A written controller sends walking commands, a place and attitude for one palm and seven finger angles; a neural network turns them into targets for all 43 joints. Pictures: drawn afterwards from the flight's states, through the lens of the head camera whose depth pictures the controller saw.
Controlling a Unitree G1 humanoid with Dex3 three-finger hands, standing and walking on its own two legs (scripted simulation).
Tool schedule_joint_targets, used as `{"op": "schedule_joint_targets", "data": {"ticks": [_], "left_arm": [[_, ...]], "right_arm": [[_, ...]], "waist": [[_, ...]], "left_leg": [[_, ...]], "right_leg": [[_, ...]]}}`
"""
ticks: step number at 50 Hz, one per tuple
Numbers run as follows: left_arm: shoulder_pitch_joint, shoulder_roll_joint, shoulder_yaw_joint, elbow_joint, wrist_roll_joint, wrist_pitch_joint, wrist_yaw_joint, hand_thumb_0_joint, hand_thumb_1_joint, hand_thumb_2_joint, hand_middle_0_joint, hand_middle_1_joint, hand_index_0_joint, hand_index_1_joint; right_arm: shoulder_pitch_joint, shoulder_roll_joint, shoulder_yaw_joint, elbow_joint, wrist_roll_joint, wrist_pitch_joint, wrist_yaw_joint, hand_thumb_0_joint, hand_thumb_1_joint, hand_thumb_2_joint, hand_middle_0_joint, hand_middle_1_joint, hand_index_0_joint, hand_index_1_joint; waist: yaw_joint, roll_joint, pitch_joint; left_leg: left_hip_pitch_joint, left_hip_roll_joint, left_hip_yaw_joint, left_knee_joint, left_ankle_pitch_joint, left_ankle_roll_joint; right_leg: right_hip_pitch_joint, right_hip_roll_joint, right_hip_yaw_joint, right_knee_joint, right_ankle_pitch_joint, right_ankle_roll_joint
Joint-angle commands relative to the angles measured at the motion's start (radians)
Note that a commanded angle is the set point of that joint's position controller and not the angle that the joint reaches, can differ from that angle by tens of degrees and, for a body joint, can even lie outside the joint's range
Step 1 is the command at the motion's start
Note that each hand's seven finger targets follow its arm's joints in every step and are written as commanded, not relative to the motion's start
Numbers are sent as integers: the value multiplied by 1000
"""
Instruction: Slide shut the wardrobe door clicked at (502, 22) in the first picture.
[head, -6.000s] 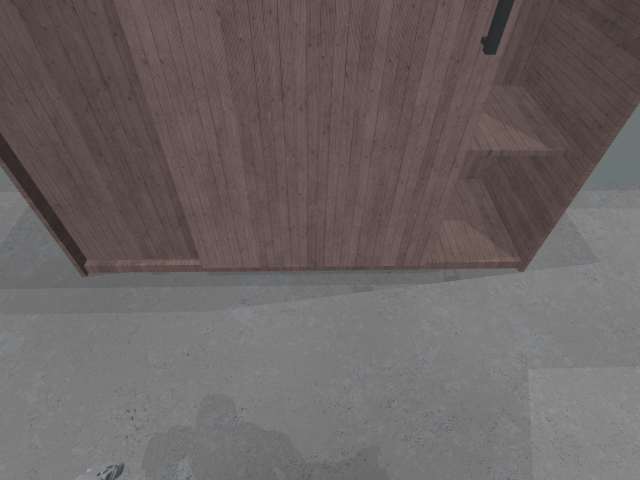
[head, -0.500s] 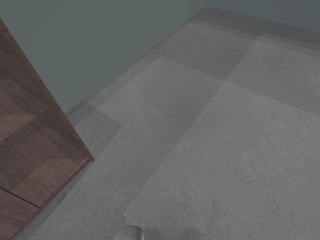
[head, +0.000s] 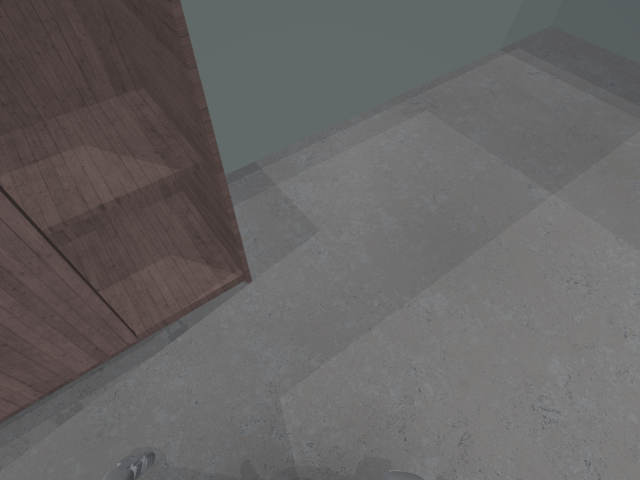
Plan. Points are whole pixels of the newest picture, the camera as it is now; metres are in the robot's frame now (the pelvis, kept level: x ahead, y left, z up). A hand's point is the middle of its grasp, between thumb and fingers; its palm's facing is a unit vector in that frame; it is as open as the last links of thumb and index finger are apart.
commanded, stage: turn to face it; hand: left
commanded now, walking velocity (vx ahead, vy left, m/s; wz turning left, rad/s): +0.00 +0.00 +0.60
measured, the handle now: out of the picture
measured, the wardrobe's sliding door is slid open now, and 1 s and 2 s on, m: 0.39 0.39 0.39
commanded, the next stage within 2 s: take the last steps up to it in 0.98 s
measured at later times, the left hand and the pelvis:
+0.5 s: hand out of the picture -0.04 +0.22 -0.18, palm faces +0.37 -0.90 -0.24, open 7.3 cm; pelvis -0.01 +0.01 -0.01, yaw +20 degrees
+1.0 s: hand out of the picture -0.02 +0.21 -0.15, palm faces +0.52 -0.81 -0.28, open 7.3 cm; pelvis +0.00 -0.01 +0.00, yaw +31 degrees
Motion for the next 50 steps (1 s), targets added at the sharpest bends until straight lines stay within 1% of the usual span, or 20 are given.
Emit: {"op": "schedule_joint_targets", "data": {"ticks": [1, 2, 4, 7, 10, 17, 21, 22, 23, 24, 25, 28, 31, 40, 44, 45, 46, 47, 48, 50], "left_arm": [[102, 77, 20, -66, -2, -42, 5, 0, 900, 900, -200, -300, -200, -300], [147, 104, 26, -56, 1, -51, 9, 0, 900, 900, -200, -300, -200, -300], [157, 250, 45, -71, 20, -60, 18, 0, 900, 900, -200, -300, -200, -300], [24, 151, 26, -92, 15, -58, 24, 0, 900, 900, -200, -300, -200, -300], [5, 122, 14, -92, 19, -63, 23, 0, 900, 900, -200, -300, -200, -300], [105, 179, 31, -42, 26, -53, 19, 0, 900, 900, -200, -300, -200, -300], [100, 190, 42, -28, 21, -41, 12, 0, 900, 900, -200, -300, -200, -300], [99, 182, 43, -30, 12, -36, 9, 0, 900, 900, -200, -300, -200, -300], [108, 137, 38, -53, 4, -30, 2, 0, 900, 900, -200, -300, -200, -300], [54, 69, 13, -102, 5, -30, -2, 0, 900, 900, -200, -300, -200, -300], [-2, 88, 9, -113, 14, -17, 10, 0, 900, 900, -200, -300, -200, -300], [-14, 82, 20, -59, 7, -25, 0, 0, 900, 900, -200, -300, -200, -300], [53, 82, 20, -21, 6, -22, -3, 0, 900, 900, -200, -300, -200, -300], [-1, 51, 3, -41, 3, -23, 6, 0, 900, 900, -200, -300, -200, -300], [85, 44, 0, -16, -3, -39, 13, 0, 900, 900, -200, -300, -200, -300], [122, 61, 3, -6, 0, -48, 17, 0, 900, 900, -200, -300, -200, -300], [144, 107, 11, 2, 9, -61, 22, 0, 900, 900, -200, -300, -200, -300], [158, 184, 25, 3, 22, -68, 26, 0, 900, 900, -200, -300, -200, -300], [160, 189, 24, -9, 14, -65, 24, 0, 900, 900, -200, -300, -200, -300], [72, 138, 22, -20, 13, -60, 29, 0, 900, 900, -200, -300, -200, -300]], "right_arm": [[-47, -213, -65, -90, 8, -19, -15, 0, -900, -900, 200, 300, 200, 300], [-54, -188, -63, -95, 15, -20, -12, 0, -900, -900, 200, 300, 200, 300], [-19, -101, -53, -132, 15, -22, -7, 0, -900, -900, 200, 300, 200, 300], [-33, -129, -60, -87, 6, 3, 4, 0, -900, -900, 200, 300, 200, 300], [6, -103, -50, -62, 9, 11, 18, 0, -900, -900, 200, 300, 200, 300], [-92, -76, -28, -88, 16, 4, 20, 0, -900, -900, 200, 300, 200, 300], [-16, -87, -23, -78, 16, -14, 12, 0, -900, -900, 200, 300, 200, 300], [33, -119, -31, -68, 14, -22, 12, 0, -900, -900, 200, 300, 200, 300], [97, -221, -54, -64, 7, -34, 7, 0, -900, -900, 200, 300, 200, 300], [157, -312, -74, -53, 10, -33, 0, 0, -900, -900, 200, 300, 200, 300], [206, -308, -71, -24, 13, -31, -8, 0, -900, -900, 200, 300, 200, 300], [49, -211, -40, -56, 6, -36, -28, 0, -900, -900, 200, 300, 200, 300], [16, -185, -30, -64, 11, -44, -29, 0, -900, -900, 200, 300, 200, 300], [61, -179, -36, -36, 3, -28, -28, 0, -900, -900, 200, 300, 200, 300], [35, -164, -36, -34, 8, -24, -28, 0, -900, -900, 200, 300, 200, 300], [27, -148, -35, -31, 15, -26, -25, 0, -900, -900, 200, 300, 200, 300], [44, -99, -29, -32, 24, -31, -21, 0, -900, -900, 200, 300, 200, 300], [45, -41, -18, -56, 27, -33, -17, 0, -900, -900, 200, 300, 200, 300], [28, -82, -32, -58, 15, -16, -25, 0, -900, -900, 200, 300, 200, 300], [25, -92, -41, -29, 12, 2, -17, 0, -900, -900, 200, 300, 200, 300]], "waist": [[33, 155, -145], [58, 89, -159], [59, -313, -161], [7, -168, -47], [-10, -187, -52], [51, -201, -78], [21, -191, -138], [-7, -134, -164], [-43, 114, -210], [-75, 341, -186], [-97, 251, -208], [-29, 175, -94], [0, 150, -127], [-25, 138, -101], [16, 132, -124], [37, 95, -140], [41, -36, -154], [42, -270, -131], [54, -236, -130], [16, -186, -56]], "left_leg": [[-10, 186, -249, -68, 372, 126], [-81, 138, -220, 9, 273, 82], [-329, -52, 10, 435, -350, -41], [-312, 36, -11, 721, -204, -43], [-276, 51, 49, 675, -130, -67], [-179, 56, 144, 326, -189, -67], [-17, 30, 191, 49, -75, -42], [111, 41, 166, -87, 52, -27], [291, 214, -84, -150, 294, 55], [331, 428, -339, -177, 679, 187], [293, 448, -336, -162, 584, 229], [151, 288, -197, -173, 483, 174], [157, 240, -128, -184, 493, 156], [140, 239, -234, -186, 408, 185], [55, 202, -243, -112, 427, 151], [0, 171, -223, -66, 358, 116], [-102, 98, -153, 47, 183, 55], [-250, -48, 10, 233, -204, -16], [-229, -27, -29, 404, -338, -18], [-237, 7, -33, 598, -254, -17]], "right_leg": [[200, 43, -29, -268, 138, -7], [314, 3, 2, -423, 221, -15], [386, -437, 389, -560, 378, -201], [197, -325, 205, -544, 314, -222], [210, -265, 32, -520, 385, -187], [297, -314, -42, -467, 528, -211], [302, -302, -127, -319, 587, -153], [229, -284, -154, -209, 537, -108], [17, -187, -192, 1, 278, -39], [-201, -75, -150, 187, -259, 14], [-197, -78, -43, 286, -254, -1], [-186, -70, 8, 341, -36, -1], [-124, -53, 4, 291, 35, 7], [-20, 7, -4, 10, -15, -4], [181, 43, -21, -266, 129, -22], [284, 26, -11, -405, 236, -24], [396, -97, 107, -510, 299, -55], [422, -332, 340, -547, 440, -165], [305, -408, 360, -560, 471, -251], [194, -326, 287, -574, 361, -258]]}}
